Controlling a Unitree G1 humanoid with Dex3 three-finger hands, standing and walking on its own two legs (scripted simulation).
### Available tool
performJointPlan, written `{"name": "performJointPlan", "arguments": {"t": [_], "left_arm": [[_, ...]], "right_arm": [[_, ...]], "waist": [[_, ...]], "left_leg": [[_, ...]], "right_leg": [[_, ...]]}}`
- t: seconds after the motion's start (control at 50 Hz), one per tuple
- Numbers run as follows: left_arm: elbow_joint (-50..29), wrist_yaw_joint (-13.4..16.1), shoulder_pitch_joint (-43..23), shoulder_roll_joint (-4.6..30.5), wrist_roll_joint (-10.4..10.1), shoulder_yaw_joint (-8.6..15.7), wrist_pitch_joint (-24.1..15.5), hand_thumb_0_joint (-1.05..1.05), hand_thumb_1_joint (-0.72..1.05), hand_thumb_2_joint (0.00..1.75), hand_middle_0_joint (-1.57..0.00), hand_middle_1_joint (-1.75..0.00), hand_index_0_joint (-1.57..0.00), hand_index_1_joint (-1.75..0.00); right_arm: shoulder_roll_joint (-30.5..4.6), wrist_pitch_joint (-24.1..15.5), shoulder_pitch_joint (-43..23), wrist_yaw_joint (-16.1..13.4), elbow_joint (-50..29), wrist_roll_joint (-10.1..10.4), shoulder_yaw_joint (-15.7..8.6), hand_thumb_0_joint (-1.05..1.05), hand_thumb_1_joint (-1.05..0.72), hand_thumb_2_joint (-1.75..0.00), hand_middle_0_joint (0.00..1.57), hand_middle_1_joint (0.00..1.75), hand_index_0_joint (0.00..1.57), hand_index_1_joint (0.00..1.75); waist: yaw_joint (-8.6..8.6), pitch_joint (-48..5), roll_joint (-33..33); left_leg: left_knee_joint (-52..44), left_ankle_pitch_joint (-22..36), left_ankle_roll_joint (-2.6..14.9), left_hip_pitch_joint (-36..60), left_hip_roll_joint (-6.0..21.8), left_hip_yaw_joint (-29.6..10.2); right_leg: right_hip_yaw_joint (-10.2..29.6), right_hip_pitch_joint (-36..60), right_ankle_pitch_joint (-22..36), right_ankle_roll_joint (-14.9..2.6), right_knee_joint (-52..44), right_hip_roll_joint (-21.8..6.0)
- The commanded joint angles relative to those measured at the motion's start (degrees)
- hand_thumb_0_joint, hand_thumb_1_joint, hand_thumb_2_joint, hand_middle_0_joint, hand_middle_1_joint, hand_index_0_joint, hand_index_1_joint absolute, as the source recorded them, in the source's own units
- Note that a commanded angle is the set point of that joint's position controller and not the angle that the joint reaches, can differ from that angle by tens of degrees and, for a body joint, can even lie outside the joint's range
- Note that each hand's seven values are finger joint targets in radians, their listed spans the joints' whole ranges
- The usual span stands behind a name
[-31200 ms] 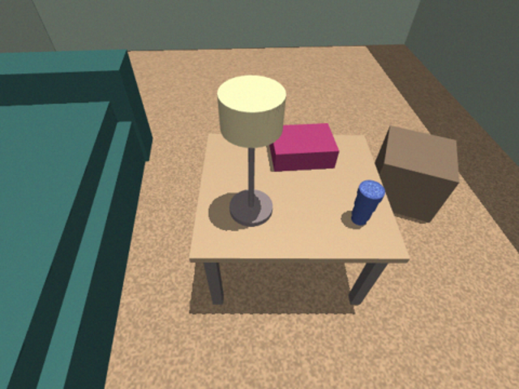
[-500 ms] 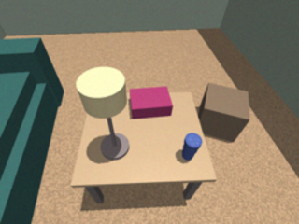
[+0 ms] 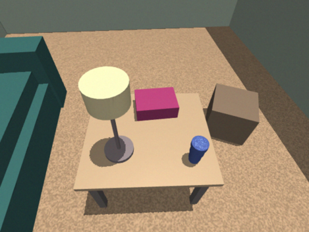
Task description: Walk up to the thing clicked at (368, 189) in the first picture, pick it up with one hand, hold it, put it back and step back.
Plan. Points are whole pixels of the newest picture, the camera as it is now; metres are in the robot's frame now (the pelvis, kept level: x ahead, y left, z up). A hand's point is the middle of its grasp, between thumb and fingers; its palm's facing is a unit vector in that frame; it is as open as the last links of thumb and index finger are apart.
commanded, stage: step back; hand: right
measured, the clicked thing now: (196, 151) +0.48 -0.21 -0.28
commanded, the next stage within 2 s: none
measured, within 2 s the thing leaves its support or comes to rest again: neither
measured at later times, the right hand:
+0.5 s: hand out of the picture -0.02 -0.25 -0.17, palm faces -0.08 +0.90 -0.42, open 7.3 cm
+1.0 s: hand out of the picture -0.09 -0.25 -0.17, palm faces +0.04 +0.93 -0.36, open 7.4 cm
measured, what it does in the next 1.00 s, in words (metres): walks backwards: left foot, then right foot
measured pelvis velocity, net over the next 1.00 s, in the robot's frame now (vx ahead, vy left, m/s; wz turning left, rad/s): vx -0.20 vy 0.01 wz -0.07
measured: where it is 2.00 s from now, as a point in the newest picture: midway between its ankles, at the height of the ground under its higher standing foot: outside the picture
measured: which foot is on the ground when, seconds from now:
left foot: down 0.00-0.22, up 0.24-0.44, down 0.46-0.88, up 0.90-1.00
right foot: down 0.00-0.48, up 0.50-0.84, down 0.86-1.00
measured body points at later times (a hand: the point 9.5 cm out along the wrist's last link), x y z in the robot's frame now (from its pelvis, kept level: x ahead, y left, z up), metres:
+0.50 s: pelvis -0.10 +0.02 -0.03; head -0.03 +0.04 +0.41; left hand +0.04 +0.34 -0.16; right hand -0.01 -0.30 -0.14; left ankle -0.12 +0.13 -0.75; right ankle -0.01 -0.13 -0.74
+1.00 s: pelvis -0.20 +0.01 -0.02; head -0.14 -0.01 +0.43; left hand -0.09 +0.31 -0.13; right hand -0.10 -0.30 -0.15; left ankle -0.20 +0.15 -0.68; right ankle -0.19 -0.10 -0.75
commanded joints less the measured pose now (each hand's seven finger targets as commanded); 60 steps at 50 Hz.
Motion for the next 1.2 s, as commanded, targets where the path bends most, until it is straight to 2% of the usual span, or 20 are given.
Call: {"name": "performJointPlan", "arguments": {"t": [0.0,0.14,0.2,0.22,0.28,0.38,0.42,0.46,0.48,0.54,0.68,0.76,0.82,0.84,0.86,0.88,0.98,1.1,1.16,1.18], "left_arm": [[-6.8,1.2,-1.3,14.1,-0.4,4.1,-0.3,0.00,0.90,0.90,-0.20,-0.30,-0.20,-0.30],[-10.6,1.0,1.3,13.7,0.5,4.2,1.2,0.00,0.90,0.90,-0.20,-0.30,-0.20,-0.30],[-12.8,0.9,-0.1,20.0,1.3,6.2,0.9,0.00,0.90,0.90,-0.20,-0.30,-0.20,-0.30],[-14.7,1.1,-1.0,21.1,2.2,6.4,0.5,0.00,0.90,0.90,-0.20,-0.30,-0.20,-0.30],[-17.7,1.9,-8.2,17.8,2.5,6.0,0.6,0.00,0.90,0.90,-0.20,-0.30,-0.20,-0.30],[-18.9,1.9,-2.7,16.8,2.3,6.1,1.6,0.00,0.90,0.90,-0.20,-0.30,-0.20,-0.30],[-19.9,1.4,-3.6,16.7,1.1,5.8,2.6,0.00,0.90,0.90,-0.20,-0.30,-0.20,-0.30],[-20.7,1.7,-1.3,11.3,0.6,4.8,3.1,0.00,0.90,0.90,-0.20,-0.30,-0.20,-0.30],[-20.7,2.5,-5.0,13.4,1.5,5.7,3.1,0.00,0.90,0.90,-0.20,-0.30,-0.20,-0.30],[-18.6,2.3,-0.6,12.6,0.2,5.7,2.9,0.00,0.90,0.90,-0.20,-0.30,-0.20,-0.30],[-21.6,1.5,-0.6,12.0,1.2,5.8,1.9,0.00,0.90,0.90,-0.20,-0.30,-0.20,-0.30],[-20.3,0.9,3.0,11.3,1.2,6.1,1.6,0.00,0.90,0.90,-0.20,-0.30,-0.20,-0.30],[-17.7,1.0,9.1,11.3,1.9,6.4,0.9,0.00,0.90,0.90,-0.20,-0.30,-0.20,-0.30],[-18.5,1.0,8.3,15.3,2.7,7.3,0.3,0.00,0.90,0.90,-0.20,-0.30,-0.20,-0.30],[-19.5,0.8,5.4,20.0,1.8,8.3,0.6,0.00,0.90,0.90,-0.20,-0.30,-0.20,-0.30],[-21.5,0.9,3.3,21.7,2.4,8.5,0.2,0.00,0.90,0.90,-0.20,-0.30,-0.20,-0.30],[-23.6,1.6,-0.1,13.9,1.7,6.9,0.8,0.00,0.90,0.90,-0.20,-0.30,-0.20,-0.30],[-24.7,2.0,3.6,14.3,2.0,6.8,1.5,0.00,0.90,0.90,-0.20,-0.30,-0.20,-0.30],[-26.0,1.3,0.4,15.3,1.2,6.3,2.4,0.00,0.90,0.90,-0.20,-0.30,-0.20,-0.30],[-26.3,1.1,1.2,13.8,1.2,5.8,2.8,0.00,0.90,0.90,-0.20,-0.30,-0.20,-0.30]], "right_arm": [[-14.6,0.2,-1.3,-0.7,-5.6,1.0,-4.1,0.00,-0.90,-0.90,0.20,0.30,0.20,0.30],[-15.1,2.0,-4.2,-0.5,-11.5,0.9,-5.8,0.00,-0.90,-0.90,0.20,0.30,0.20,0.30],[-11.6,2.9,-3.3,-0.4,-13.1,1.0,-5.4,0.00,-0.90,-0.90,0.20,0.30,0.20,0.30],[-12.0,3.4,-1.9,-0.6,-13.8,0.3,-5.5,0.00,-0.90,-0.90,0.20,0.30,0.20,0.30],[-13.4,3.3,4.4,-0.4,-13.0,1.8,-6.1,0.00,-0.90,-0.90,0.20,0.30,0.20,0.30],[-12.6,2.4,5.3,-0.6,-13.6,-0.4,-5.5,0.00,-0.90,-0.90,0.20,0.30,0.20,0.30],[-12.6,1.5,9.4,-0.8,-12.4,-1.4,-6.2,0.00,-0.90,-0.90,0.20,0.30,0.20,0.30],[-22.1,1.0,3.6,-0.5,-15.1,-2.8,-8.0,0.00,-0.90,-0.90,0.20,0.30,0.20,0.30],[-24.2,0.6,4.8,-0.4,-15.7,-2.0,-8.5,0.00,-0.90,-0.90,0.20,0.30,0.20,0.30],[-17.2,0.2,-2.7,-1.7,-16.6,-2.0,-6.5,0.00,-0.90,-0.90,0.20,0.30,0.20,0.30],[-15.7,0.4,5.4,-2.7,-17.6,-0.7,-6.8,0.00,-0.90,-0.90,0.20,0.30,0.20,0.30],[-16.6,1.0,3.2,-2.3,-19.3,-0.6,-6.7,0.00,-0.90,-0.90,0.20,0.30,0.20,0.30],[-15.7,1.8,0.0,-1.9,-20.3,0.4,-6.0,0.00,-0.90,-0.90,0.20,0.30,0.20,0.30],[-13.9,1.8,0.4,-1.7,-20.9,0.9,-5.5,0.00,-0.90,-0.90,0.20,0.30,0.20,0.30],[-11.6,1.8,-1.2,-1.9,-21.3,1.2,-5.0,0.00,-0.90,-0.90,0.20,0.30,0.20,0.30],[-12.8,2.3,-1.5,-2.6,-20.5,0.9,-5.8,0.00,-0.90,-0.90,0.20,0.30,0.20,0.30],[-13.6,1.4,3.8,-2.8,-18.2,1.3,-5.0,0.00,-0.90,-0.90,0.20,0.30,0.20,0.30],[-12.0,0.8,4.5,-2.5,-19.4,0.3,-4.8,0.00,-0.90,-0.90,0.20,0.30,0.20,0.30],[-11.8,0.3,9.1,-1.9,-17.2,-0.4,-5.6,0.00,-0.90,-0.90,0.20,0.30,0.20,0.30],[-13.8,0.0,8.2,-1.8,-17.7,-1.1,-6.3,0.00,-0.90,-0.90,0.20,0.30,0.20,0.30]], "waist": [[-0.33,-4.6,1.3],[1.01,-7.6,4.3],[2.24,-5.9,-11.4],[2.26,-4.9,-12.4],[-1.76,-6.3,-9.4],[1.35,-7.9,-10.8],[-1.46,-6.5,-8.0],[0.98,-3.6,13.9],[-3.21,-4.7,14.5],[2.22,-3.7,8.2],[-2.19,-5.5,7.7],[-1.18,-6.7,10.7],[2.02,-8.6,7.3],[1.38,-8.3,-0.3],[2.25,-5.4,-12.2],[3.30,-3.4,-14.3],[1.07,-3.6,-6.7],[2.70,-7.3,-11.9],[-0.43,-8.2,-8.6],[0.10,-7.5,-3.8]], "left_leg": [[4.2,24.8,5.45,-2.5,7.3,-5.6],[10.9,13.4,9.01,-8.7,7.5,-7.0],[34.7,-12.8,2.79,-13.2,-6.3,-0.7],[44.1,-23.2,2.60,-15.1,-6.1,-5.3],[48.1,-18.4,1.71,-14.4,-4.0,-7.7],[20.0,-16.5,1.15,-14.3,-1.5,-2.1],[4.4,-0.6,1.63,-5.9,-1.4,-0.5],[-1.8,18.2,8.45,-2.3,18.0,-26.7],[-1.6,22.5,14.26,-8.6,22.1,-30.7],[4.6,27.9,10.30,-3.0,12.4,-14.0],[10.2,34.8,15.02,9.6,15.1,-13.6],[11.2,26.1,12.60,2.5,13.3,-11.3],[16.6,17.2,8.97,-4.6,11.5,-9.3],[21.3,8.0,5.20,-13.6,6.7,-7.4],[31.4,-10.9,1.50,-19.2,-4.2,-2.5],[45.1,-26.0,0.64,-18.6,-5.1,-6.5],[49.2,-18.4,-0.71,-21.1,-7.1,-8.5],[23.0,-17.8,-0.55,-18.6,-2.1,-3.6],[5.5,-1.2,0.99,-6.5,-2.4,0.8],[4.0,2.6,2.97,-3.4,2.3,-6.9]], "right_leg": [[2.7,-0.9,18.5,-3.66,8.0,-3.4],[4.2,-3.9,8.8,-6.18,15.2,-2.6],[21.7,-8.2,17.8,-16.56,0.4,-18.5],[26.2,-11.1,18.6,-19.73,-0.8,-22.3],[14.6,-11.3,17.0,-15.99,4.1,-15.6],[12.6,-0.4,18.5,-12.19,10.7,-13.5],[9.6,-7.4,14.7,-8.58,16.7,-10.2],[3.0,-24.9,-23.9,-2.45,33.0,7.7],[10.8,-20.6,-29.1,-1.93,42.9,8.5],[13.1,-25.7,-18.1,-2.72,52.7,9.0],[7.8,-25.1,-19.3,0.23,38.7,5.9],[2.2,-14.2,-15.5,-1.14,22.6,3.6],[1.6,-2.8,0.8,-3.01,3.9,2.9],[13.0,1.2,8.2,-5.55,4.4,-3.5],[25.7,-2.9,15.5,-14.84,2.1,-14.3],[33.2,-9.7,21.6,-21.18,1.2,-21.8],[13.0,-4.0,28.6,-14.03,8.4,-10.1],[14.4,5.7,29.8,-13.85,12.1,-11.8],[11.6,-2.6,19.2,-9.91,16.1,-8.9],[10.6,-9.2,9.6,-6.98,18.4,-6.0]]}}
